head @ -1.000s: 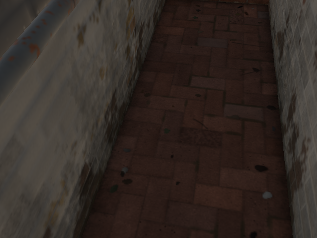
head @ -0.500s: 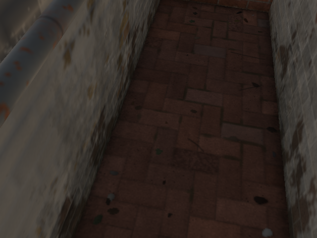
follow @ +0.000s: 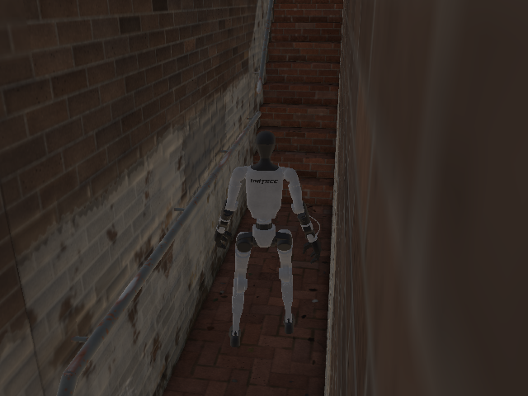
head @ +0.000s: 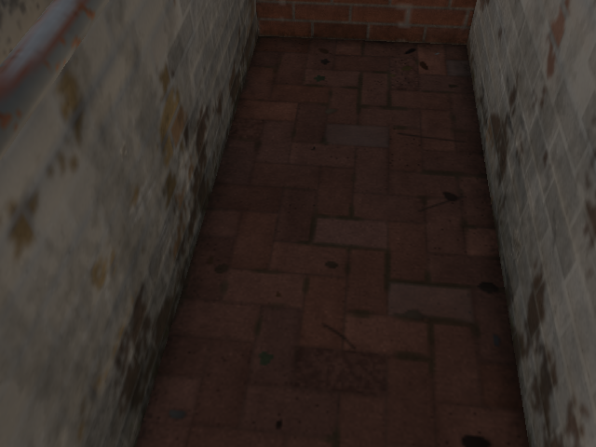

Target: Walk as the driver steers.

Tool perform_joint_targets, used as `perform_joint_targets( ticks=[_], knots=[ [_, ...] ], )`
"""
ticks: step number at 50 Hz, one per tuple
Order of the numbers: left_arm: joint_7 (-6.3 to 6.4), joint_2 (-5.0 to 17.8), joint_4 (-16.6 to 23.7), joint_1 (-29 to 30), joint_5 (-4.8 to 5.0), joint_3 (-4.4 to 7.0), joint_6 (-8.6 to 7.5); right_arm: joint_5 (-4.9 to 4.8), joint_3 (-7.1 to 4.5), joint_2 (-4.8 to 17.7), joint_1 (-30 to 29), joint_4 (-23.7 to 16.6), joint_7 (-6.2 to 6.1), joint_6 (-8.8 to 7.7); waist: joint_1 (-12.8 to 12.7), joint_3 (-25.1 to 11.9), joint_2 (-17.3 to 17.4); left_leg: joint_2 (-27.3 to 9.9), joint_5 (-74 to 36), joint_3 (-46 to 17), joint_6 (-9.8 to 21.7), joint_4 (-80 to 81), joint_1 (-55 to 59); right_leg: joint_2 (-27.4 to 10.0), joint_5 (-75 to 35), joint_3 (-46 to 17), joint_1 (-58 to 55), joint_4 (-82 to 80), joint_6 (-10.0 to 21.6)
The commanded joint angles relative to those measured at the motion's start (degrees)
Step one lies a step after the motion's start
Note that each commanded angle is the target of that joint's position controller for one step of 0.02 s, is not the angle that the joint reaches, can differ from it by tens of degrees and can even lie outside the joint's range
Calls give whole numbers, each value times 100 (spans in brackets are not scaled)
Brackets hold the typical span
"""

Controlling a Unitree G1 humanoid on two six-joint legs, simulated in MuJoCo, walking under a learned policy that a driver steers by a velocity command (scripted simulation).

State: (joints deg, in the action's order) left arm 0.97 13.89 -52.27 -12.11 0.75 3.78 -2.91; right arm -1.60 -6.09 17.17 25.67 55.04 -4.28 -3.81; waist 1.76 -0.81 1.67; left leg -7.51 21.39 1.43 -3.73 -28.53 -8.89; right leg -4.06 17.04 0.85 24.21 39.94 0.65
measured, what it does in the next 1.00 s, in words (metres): walks ahead: right foot, then left foot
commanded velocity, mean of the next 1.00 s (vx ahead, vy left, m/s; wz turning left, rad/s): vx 0.40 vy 0.00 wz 0.00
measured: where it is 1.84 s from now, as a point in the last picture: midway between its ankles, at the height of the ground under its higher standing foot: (342, 367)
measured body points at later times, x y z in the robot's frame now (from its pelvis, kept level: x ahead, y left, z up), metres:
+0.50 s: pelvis +0.28 -0.04 -0.02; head +0.33 -0.05 +0.43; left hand +0.13 +0.20 -0.14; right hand +0.52 -0.25 -0.11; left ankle +0.45 +0.06 -0.71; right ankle +0.03 -0.16 -0.73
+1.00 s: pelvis +0.58 -0.06 -0.01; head +0.62 -0.04 +0.44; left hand +0.70 +0.17 -0.15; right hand +0.56 -0.35 -0.12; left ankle +0.44 +0.05 -0.73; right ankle +0.70 -0.20 -0.72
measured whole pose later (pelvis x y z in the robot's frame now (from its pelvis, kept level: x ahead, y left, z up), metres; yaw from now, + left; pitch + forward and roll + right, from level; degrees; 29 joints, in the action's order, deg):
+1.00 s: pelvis +0.58 -0.06 -0.01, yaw +1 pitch +3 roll +0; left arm -0.7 11.6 -49.2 -9.0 -1.4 1.5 -1.6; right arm 0.1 -4.0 15.5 24.5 49.7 -3.7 -1.6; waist 2.7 1.8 -3.1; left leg 0.2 25.8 2.6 0.7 -26.5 -3.2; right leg -2.2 8.4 -1.6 32.1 38.0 -0.1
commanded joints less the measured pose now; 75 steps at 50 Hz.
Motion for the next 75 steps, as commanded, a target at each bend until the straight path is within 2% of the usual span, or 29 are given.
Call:
perform_joint_targets(
  ticks=[1,2,3,4,5,6,11,22,25,26,27,28,30,31,33,37,38,41,46,50,52,53,54,59,62,67,69,71,75],
  knots=[
    [-25,717,-548,-2065,-29,411,-217,93,116,159,-542,-468,215,-157,-1187,112,-521,-40,-900,-66,606,-1598,-1768,437,-235,363,-2487,-951,243],
    [-14,1394,-757,-2742,-47,491,-257,295,288,-255,-727,-720,256,-253,-1175,20,-2605,476,1191,324,147,-4049,-2995,-543,-1571,-1417,-2906,-1319,464],
    [-167,1646,-707,-2828,-39,475,-346,160,292,-432,260,-720,127,-418,-746,-632,-3169,1070,1324,-726,57,-5505,-4119,-1305,-669,-4098,-3638,-2362,1550],
    [-257,1175,-685,-2476,70,374,-424,-108,236,-42,144,-698,70,-473,-622,-326,-1998,673,780,-984,151,-6218,-4961,-1614,693,-4576,-3661,-2518,1728],
    [-226,692,-806,-2356,211,255,-473,-268,139,205,-217,-727,-11,-390,-674,172,-1040,466,255,-1065,323,-6448,-5084,-1566,406,-4062,-3410,-2312,1526],
    [-183,669,-688,-1837,180,180,-446,-141,148,124,-506,-845,-69,-318,-485,502,-783,175,-181,-824,413,-6230,-5049,-1470,-196,-3388,-2847,-2327,1343],
    [144,507,-800,-1914,100,62,-327,-116,40,55,-1101,-1017,110,77,-351,885,-765,85,-995,-525,315,-4748,-4106,-910,-1431,-1650,-1973,-2766,1016],
    [241,723,-677,-2480,35,113,-105,26,332,-439,-3386,-2021,662,-76,-663,1303,-744,685,-1820,546,575,-1292,-2763,-941,-4758,-184,-2553,-2945,938],
    [144,1362,-600,-1930,60,293,-205,101,13,302,-1545,-1620,475,-96,492,16,-1506,1261,-1636,708,923,-728,-345,-901,-7521,-45,-2781,-861,728],
    [78,1318,-569,-1743,81,256,-294,152,-145,627,-450,-1262,385,-24,958,-456,-1364,1064,-2071,440,1055,-462,1133,-718,-6844,-45,-2063,209,626],
    [-17,646,-390,-1383,-27,38,-371,286,-208,1097,686,-1071,285,63,1294,-1295,-132,-302,-1885,-1652,1569,-320,2820,132,-2577,-167,-633,2811,381],
    [-103,-234,-428,-2614,210,-155,-568,522,-58,1013,549,-1001,406,-122,335,-2349,1275,-1662,-2139,-5036,2677,645,3495,1183,1382,-1948,604,4670,348],
    [24,379,-312,-1845,317,-56,-569,362,65,262,-151,-1032,463,-168,278,-827,572,-1279,-2194,-3571,2102,1065,1934,408,952,-1475,1386,5016,135],
    [107,438,-132,-1413,129,-54,-480,285,69,268,-543,-1061,492,-207,69,-362,-395,-1141,-2522,-2817,1788,1142,988,128,566,-1230,1317,4686,80],
    [132,481,-348,-1788,-38,91,-91,274,62,241,-842,-1073,527,-124,-345,180,-964,-992,-4287,-1964,1433,1050,-408,23,430,-1393,414,4119,-206],
    [101,258,49,-1265,7,119,163,339,37,566,-379,-781,325,-135,-428,426,225,-596,-5401,-832,1149,874,-518,183,-381,-1326,974,2618,-344],
    [51,61,303,-821,-98,53,88,331,142,322,-458,-616,171,-20,-663,411,881,-218,-5898,-160,1145,824,-867,133,-630,-1011,619,1994,-399],
    [-139,113,372,-245,-143,-31,88,369,102,619,-483,-849,104,91,-346,123,726,73,-5207,193,893,965,-857,203,-2076,-318,77,503,-316],
    [-166,257,527,331,-238,-102,161,171,-11,884,181,-764,64,136,157,524,678,-804,-4780,-656,1100,830,332,108,-1240,-217,1158,156,-139],
    [-156,301,631,362,-201,-90,-62,157,-14,808,-66,-785,14,287,-162,239,843,-728,-4668,-587,890,87,953,106,-490,-273,909,-597,55],
    [-165,1061,199,-722,-349,218,-176,124,82,765,-34,-821,24,183,-714,-559,266,84,-5075,-148,494,-1297,78,590,-3462,-47,-1661,-964,362],
    [-153,1432,15,-1262,-390,333,-139,199,215,372,856,-847,43,68,-509,-1530,-817,599,-2130,-40,84,-3122,-1117,-837,-5240,-1682,-3340,-655,1507],
    [-182,1187,-75,-1365,-305,228,-82,171,320,32,1085,-585,57,-20,-466,-2042,-1669,1066,1714,-387,-208,-4586,-1373,-1649,-5916,-3175,-3361,-1447,2267],
    [-14,454,228,-76,-196,89,-167,170,146,276,-339,-860,-154,103,-255,-375,-721,348,800,-537,-165,-4072,-1654,-869,-5001,-1277,-1278,-1788,1526],
    [0,436,247,67,-304,83,-135,92,284,-199,-271,-778,-104,186,-30,-303,-815,398,870,-269,-221,-2096,-797,-556,-4825,-765,-828,-1817,1381],
    [14,402,362,238,-70,61,-24,214,269,-70,-395,-659,13,324,177,-300,-903,638,-1294,-19,45,385,398,-295,-1921,-828,-529,-1768,743],
    [-7,123,406,-321,-152,25,-18,304,236,314,-848,-815,57,364,-511,-95,413,-16,-668,-1117,603,706,-261,304,28,-468,-733,-1604,221],
    [58,230,340,-163,-139,49,19,311,341,-130,-1495,-978,95,243,-563,449,538,86,242,-1119,562,995,-1013,281,-394,-427,-1159,-1543,93],
    [57,466,122,-16,-196,112,20,252,250,115,-1039,-902,32,123,-277,-20,82,343,-2140,-704,241,388,-88,166,-2110,-628,-1407,-1692,137]
  ],
)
